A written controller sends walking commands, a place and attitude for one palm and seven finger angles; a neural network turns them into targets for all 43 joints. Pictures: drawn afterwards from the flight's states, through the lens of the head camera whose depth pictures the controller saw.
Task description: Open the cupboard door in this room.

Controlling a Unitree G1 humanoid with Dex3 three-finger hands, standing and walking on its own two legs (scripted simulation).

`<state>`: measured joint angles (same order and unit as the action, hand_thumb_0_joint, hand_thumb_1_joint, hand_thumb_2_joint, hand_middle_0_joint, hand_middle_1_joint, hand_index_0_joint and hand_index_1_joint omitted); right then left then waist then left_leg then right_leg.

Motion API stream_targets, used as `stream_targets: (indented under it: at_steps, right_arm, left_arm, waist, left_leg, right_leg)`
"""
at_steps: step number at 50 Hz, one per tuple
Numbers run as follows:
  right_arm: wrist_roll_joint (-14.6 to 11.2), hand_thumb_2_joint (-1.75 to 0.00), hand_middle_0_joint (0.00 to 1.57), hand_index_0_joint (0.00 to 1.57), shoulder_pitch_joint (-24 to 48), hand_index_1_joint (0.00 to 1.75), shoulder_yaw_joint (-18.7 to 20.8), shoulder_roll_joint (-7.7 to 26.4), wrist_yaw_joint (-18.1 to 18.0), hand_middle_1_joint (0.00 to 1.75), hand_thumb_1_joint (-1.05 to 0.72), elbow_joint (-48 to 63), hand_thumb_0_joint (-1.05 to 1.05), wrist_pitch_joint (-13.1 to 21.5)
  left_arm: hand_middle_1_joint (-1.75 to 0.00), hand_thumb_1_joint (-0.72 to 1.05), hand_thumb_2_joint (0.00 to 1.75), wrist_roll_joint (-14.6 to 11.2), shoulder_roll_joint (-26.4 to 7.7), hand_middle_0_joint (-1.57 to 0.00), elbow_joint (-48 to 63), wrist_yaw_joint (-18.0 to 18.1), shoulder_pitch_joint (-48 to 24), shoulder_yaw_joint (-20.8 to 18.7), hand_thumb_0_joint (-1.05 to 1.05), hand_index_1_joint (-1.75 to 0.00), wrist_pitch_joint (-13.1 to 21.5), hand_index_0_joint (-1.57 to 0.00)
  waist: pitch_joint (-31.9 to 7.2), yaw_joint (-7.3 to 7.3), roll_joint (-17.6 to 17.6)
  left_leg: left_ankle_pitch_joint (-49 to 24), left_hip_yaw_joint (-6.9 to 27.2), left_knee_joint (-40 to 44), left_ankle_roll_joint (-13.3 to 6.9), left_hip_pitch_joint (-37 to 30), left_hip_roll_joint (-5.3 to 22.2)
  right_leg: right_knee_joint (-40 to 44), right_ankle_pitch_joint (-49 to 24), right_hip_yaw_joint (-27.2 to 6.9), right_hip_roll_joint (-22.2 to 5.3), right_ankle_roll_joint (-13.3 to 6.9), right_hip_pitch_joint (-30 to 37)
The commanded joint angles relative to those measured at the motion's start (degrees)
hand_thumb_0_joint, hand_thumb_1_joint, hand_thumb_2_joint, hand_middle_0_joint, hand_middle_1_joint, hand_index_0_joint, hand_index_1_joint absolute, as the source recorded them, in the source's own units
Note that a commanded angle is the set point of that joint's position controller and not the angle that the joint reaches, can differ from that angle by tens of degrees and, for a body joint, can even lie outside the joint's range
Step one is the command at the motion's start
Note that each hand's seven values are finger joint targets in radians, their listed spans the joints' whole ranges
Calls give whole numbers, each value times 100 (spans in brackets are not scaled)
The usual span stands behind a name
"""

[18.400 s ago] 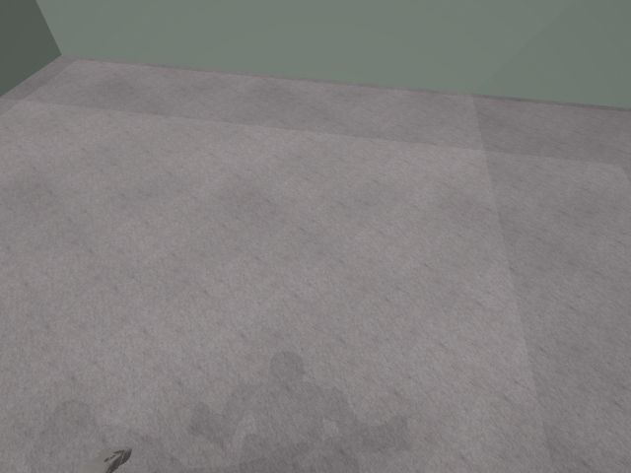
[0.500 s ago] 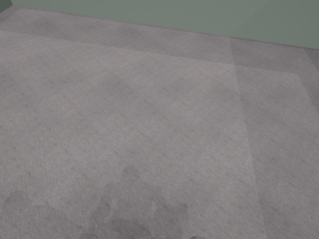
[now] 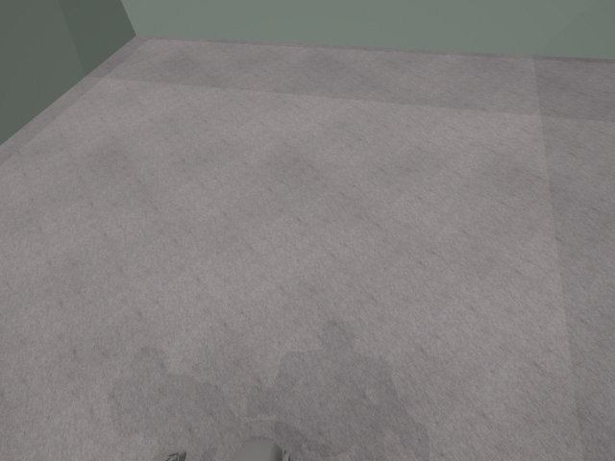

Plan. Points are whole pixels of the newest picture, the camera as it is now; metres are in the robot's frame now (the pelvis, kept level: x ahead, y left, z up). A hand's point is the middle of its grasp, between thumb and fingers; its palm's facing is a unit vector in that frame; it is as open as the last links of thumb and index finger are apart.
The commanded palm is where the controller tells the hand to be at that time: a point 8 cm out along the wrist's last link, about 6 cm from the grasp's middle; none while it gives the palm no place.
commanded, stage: turn or walk to find it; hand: left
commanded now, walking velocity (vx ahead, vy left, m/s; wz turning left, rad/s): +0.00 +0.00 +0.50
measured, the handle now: out of the picture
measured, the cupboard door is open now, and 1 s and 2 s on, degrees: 0 0 0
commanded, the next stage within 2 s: none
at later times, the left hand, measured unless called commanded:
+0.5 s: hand out of the picture -0.04 +0.27 -0.18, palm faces +0.29 -0.93 -0.24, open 7.4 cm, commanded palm none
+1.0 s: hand out of the picture +0.01 +0.22 -0.14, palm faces +0.43 -0.85 -0.30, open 7.4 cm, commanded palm none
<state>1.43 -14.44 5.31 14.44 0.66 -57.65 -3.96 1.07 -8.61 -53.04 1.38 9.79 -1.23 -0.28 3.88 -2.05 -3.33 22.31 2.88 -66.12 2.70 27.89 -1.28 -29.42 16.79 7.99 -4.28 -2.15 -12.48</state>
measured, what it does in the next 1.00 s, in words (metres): steps on the spot, turning left: left foot, then right foot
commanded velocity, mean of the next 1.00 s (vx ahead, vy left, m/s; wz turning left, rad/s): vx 0.00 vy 0.00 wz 0.50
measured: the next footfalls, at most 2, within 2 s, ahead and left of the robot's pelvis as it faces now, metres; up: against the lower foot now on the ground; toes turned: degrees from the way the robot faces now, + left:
left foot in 0.34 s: -0.01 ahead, +0.15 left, +0.00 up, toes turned +15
right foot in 0.90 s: +0.07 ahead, -0.07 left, +0.00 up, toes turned +23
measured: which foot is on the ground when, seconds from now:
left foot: up 0.00-0.32, down 0.34-0.90, up 0.92-1.00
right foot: down 0.00-0.34, up 0.36-0.88, down 0.90-1.00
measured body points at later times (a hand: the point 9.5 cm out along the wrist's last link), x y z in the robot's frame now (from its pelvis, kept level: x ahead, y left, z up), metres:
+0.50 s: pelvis -0.02 +0.06 +0.00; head +0.01 +0.09 +0.44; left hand -0.06 +0.32 -0.17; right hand +0.15 -0.16 -0.13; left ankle -0.05 +0.14 -0.74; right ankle -0.01 -0.10 -0.67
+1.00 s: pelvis -0.02 -0.01 +0.00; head +0.03 -0.03 +0.44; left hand -0.01 +0.27 -0.11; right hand +0.11 -0.23 -0.18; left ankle -0.08 +0.12 -0.68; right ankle +0.03 -0.09 -0.74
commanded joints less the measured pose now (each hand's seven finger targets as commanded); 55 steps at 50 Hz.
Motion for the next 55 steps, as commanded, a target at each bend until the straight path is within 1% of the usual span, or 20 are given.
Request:
stream_targets:
  at_steps: [1, 11, 13, 15, 16, 17, 18, 19, 21, 26, 37, 42, 43, 44, 45, 46, 48, 50, 52, 55]
  right_arm:
    - [-20, -90, 20, 20, 53, 30, 31, 249, 8, 30, -90, 308, 0, 71]
    - [-100, -90, 20, 20, 780, 30, -123, 142, 0, 30, -90, 553, 0, 175]
    - [-108, -90, 20, 20, 676, 30, -124, 169, -8, 30, -90, 562, 0, 205]
    - [-95, -90, 20, 20, 353, 30, -106, 285, 0, 30, -90, 509, 0, 265]
    - [-83, -90, 20, 20, 119, 30, -44, 583, 6, 30, -90, 462, 0, 327]
    - [-37, -90, 20, 20, -129, 30, 103, 1177, -24, 30, -90, 477, 0, 369]
    - [-58, -90, 20, 20, -416, 30, 152, 1437, -66, 30, -90, 366, 0, 296]
    - [-39, -90, 20, 20, -305, 30, 105, 1294, -91, 30, -90, 336, 0, 285]
    - [-16, -90, 20, 20, 296, 30, 40, 1004, -180, 30, -90, 516, 0, 299]
    - [-55, -90, 20, 20, 328, 30, -28, 878, -181, 30, -90, 585, 0, 396]
    - [5, -90, 20, 20, -105, 30, 98, 872, -158, 30, -90, 566, 0, 325]
    - [-17, -90, 20, 20, 158, 30, 130, 834, -140, 30, -90, 652, 0, 276]
    - [-50, -90, 20, 20, 208, 30, 122, 742, -127, 30, -90, 675, 0, 277]
    - [-107, -90, 20, 20, 76, 30, 89, 437, -90, 30, -90, 699, 0, 293]
    - [-97, -90, 20, 20, 90, 30, 56, 213, -80, 30, -90, 849, 0, 291]
    - [-41, -90, 20, 20, 174, 30, 132, 472, -100, 30, -90, 841, 0, 228]
    - [-2, -90, 20, 20, -32, 30, 169, 458, -40, 30, -90, 551, 0, 76]
    - [9, -90, 20, 20, -266, 30, 149, 371, 35, 30, -90, 403, 0, 42]
    - [-2, -90, 20, 20, -303, 30, 123, 332, 54, 30, -90, 378, 0, 22]
    - [-7, -90, 20, 20, -11, 30, 104, 375, 50, 30, -90, 438, 0, 19]
  left_arm:
    - [-30, 90, 90, -1, -1070, -20, 309, 62, 248, -307, 0, -30, 142, -20]
    - [-30, 90, 90, 76, -1491, -20, 56, 37, 769, -443, 0, -30, 49, -20]
    - [-30, 90, 90, 69, -1540, -20, 34, 26, 715, -457, 0, -30, 24, -20]
    - [-30, 90, 90, 19, -1505, -20, 31, 17, 524, -466, 0, -30, -5, -20]
    - [-30, 90, 90, -35, -1385, -20, 90, 5, 566, -446, 0, -30, -45, -20]
    - [-30, 90, 90, -70, -1006, -20, 292, -33, 530, -363, 0, -30, -79, -20]
    - [-30, 90, 90, -22, -936, -20, 416, -2, 153, -268, 0, -30, -142, -20]
    - [-30, 90, 90, -7, -1026, -20, 396, 2, 47, -298, 0, -30, -184, -20]
    - [-30, 90, 90, -11, -1058, -20, 260, -32, -69, -353, 0, -30, -210, -20]
    - [-30, 90, 90, -12, -1049, -20, 120, -82, 152, -342, 0, -30, -163, -20]
    - [-30, 90, 90, -68, -910, -20, 556, -17, -601, -271, 0, -30, -121, -20]
    - [-30, 90, 90, -115, -957, -20, 458, 4, -33, -293, 0, -30, -47, -20]
    - [-30, 90, 90, -101, -1061, -20, 408, 18, 225, -322, 0, -30, 1, -20]
    - [-30, 90, 90, -33, -1427, -20, 378, 56, 429, -388, 0, -30, 65, -20]
    - [-30, 90, 90, 27, -1834, -20, 391, 85, 498, -459, 0, -30, 89, -20]
    - [-30, 90, 90, -21, -1773, -20, 462, 93, 452, -418, 0, -30, 42, -20]
    - [-30, 90, 90, -41, -1381, -20, 626, 94, -265, -385, 0, -30, 52, -20]
    - [-30, 90, 90, -48, -1110, -20, 682, 69, -514, -300, 0, -30, 60, -20]
    - [-30, 90, 90, -38, -1099, -20, 642, 53, -286, -288, 0, -30, 102, -20]
    - [-30, 90, 90, -25, -1111, -20, 489, 65, 105, -316, 0, -30, 113, -20]
  waist:
    - [-233, 210, 1299]
    - [-485, 522, 1490]
    - [-577, 436, 1537]
    - [-743, 204, 1262]
    - [-911, 38, 465]
    - [-893, -101, -1331]
    - [-866, -247, -1291]
    - [-793, -186, -885]
    - [-353, -9, -970]
    - [-529, 161, -283]
    - [-592, -67, -517]
    - [-774, 245, -548]
    - [-892, 383, -235]
    - [-1096, 436, 803]
    - [-934, 490, 2040]
    - [-767, 464, 1517]
    - [-228, 124, 1308]
    - [-48, -66, 1098]
    - [-88, -2, 1331]
    - [-115, 183, 1279]
  left_leg:
    - [-196, -25, -183, 146, 372, 295]
    - [499, -637, 2061, 81, -325, 326]
    - [251, -782, 2622, 21, -675, 269]
    - [-735, -786, 3804, -55, -1490, 311]
    - [-1625, -346, 4412, -196, -2405, 622]
    - [-3615, 1629, 4601, -828, -3163, 2075]
    - [-4577, 1819, 4615, -1335, -2883, 2570]
    - [-3954, 1466, 4626, -1432, -2596, 2426]
    - [-3322, 1261, 4709, -1285, -2144, 1908]
    - [-3919, 828, 4636, -1103, -2398, 1414]
    - [-3871, 1780, 4403, -1315, -2311, 1380]
    - [-3414, 1931, 4008, -1036, -1363, 1025]
    - [-2732, 1793, 3758, -802, -973, 775]
    - [-1265, 1276, 3060, -446, -73, 321]
    - [977, 260, 1761, -64, 779, -438]
    - [1229, 359, 728, -96, 527, -216]
    - [530, 415, -258, -69, 386, 31]
    - [-60, 195, -523, 4, 369, 153]
    - [-342, 68, -621, 97, 409, 165]
    - [-329, 17, -402, 187, 495, 288]
  right_leg:
    - [1131, -1933, -763, -1335, -359, 482]
    - [589, -2948, -469, -1701, -618, 997]
    - [387, -2934, -365, -1718, -525, 909]
    - [-189, -2488, -33, -1577, -177, 565]
    - [-953, -1725, 208, -1328, 135, -185]
    - [-2142, 1198, 431, -482, 625, -1794]
    - [-2905, 2244, -92, -293, 646, -1958]
    - [-3228, 1993, -389, -377, 576, -1856]
    - [-3537, 1277, -600, -365, 635, -2056]
    - [-3553, 502, -671, -202, 753, -1945]
    - [-2011, 931, -793, 95, 750, -1525]
    - [-130, -19, -646, 324, 615, 61]
    - [666, -614, -711, 165, 585, 733]
    - [1189, -704, -1547, -817, 349, 1694]
    - [1265, -1463, -2879, -2210, -310, 1775]
    - [1259, -1732, -2718, -2453, -684, 853]
    - [1522, -396, -2064, -1820, -511, -69]
    - [1374, -656, -1264, -1341, -275, -188]
    - [1350, -899, -899, -1216, -212, -1]
    - [1318, -1014, -885, -1368, -317, 306]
